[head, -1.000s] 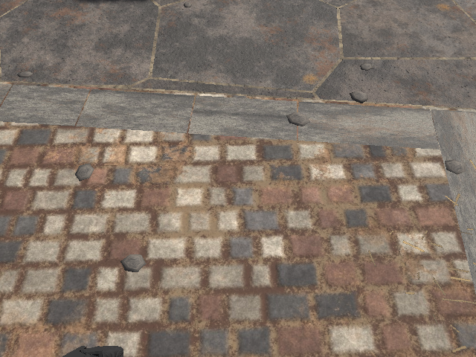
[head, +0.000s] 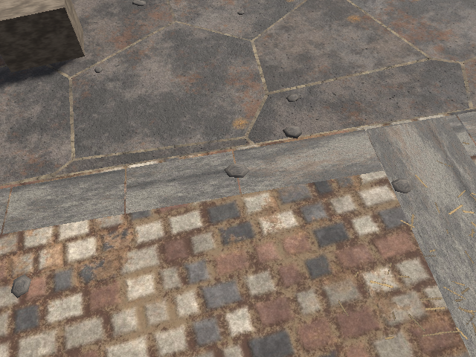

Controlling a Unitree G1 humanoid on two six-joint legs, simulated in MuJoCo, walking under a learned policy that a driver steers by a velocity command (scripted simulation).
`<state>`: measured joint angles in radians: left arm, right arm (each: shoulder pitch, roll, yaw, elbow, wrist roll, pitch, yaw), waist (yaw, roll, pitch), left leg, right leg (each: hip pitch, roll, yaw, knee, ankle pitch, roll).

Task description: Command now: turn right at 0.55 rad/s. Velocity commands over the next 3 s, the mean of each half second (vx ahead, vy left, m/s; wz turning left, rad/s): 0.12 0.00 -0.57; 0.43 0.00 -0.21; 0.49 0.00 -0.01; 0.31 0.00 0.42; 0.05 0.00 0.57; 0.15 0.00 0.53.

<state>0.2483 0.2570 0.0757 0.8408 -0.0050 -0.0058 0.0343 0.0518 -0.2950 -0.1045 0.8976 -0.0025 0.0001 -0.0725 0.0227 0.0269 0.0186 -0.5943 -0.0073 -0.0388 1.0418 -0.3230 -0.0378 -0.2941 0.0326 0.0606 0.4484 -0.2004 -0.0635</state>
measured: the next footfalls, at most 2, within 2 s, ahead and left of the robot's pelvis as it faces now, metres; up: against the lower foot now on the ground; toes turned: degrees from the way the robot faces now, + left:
left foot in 0.28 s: +0.08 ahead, +0.14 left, +0.00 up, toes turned -15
right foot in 0.72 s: +0.17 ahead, -0.21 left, +0.00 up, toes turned -24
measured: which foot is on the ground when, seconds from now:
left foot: up 0.00-0.26, down 0.28-0.72, up 0.74-1.00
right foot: down 0.00-0.28, up 0.30-0.70, down 0.72-1.00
